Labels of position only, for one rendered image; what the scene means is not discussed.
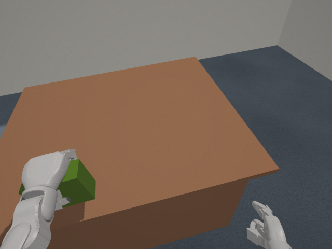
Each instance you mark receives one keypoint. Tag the robot right hand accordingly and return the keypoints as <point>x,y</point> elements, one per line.
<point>261,233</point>

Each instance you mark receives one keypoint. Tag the robot left forearm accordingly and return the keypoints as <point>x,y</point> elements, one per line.
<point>32,217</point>

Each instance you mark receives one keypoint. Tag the robot left hand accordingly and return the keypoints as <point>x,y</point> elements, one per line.
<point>48,170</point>

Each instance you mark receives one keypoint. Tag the sponge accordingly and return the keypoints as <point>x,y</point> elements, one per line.
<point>77,184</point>

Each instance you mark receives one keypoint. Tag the table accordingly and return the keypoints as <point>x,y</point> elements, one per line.
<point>170,155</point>

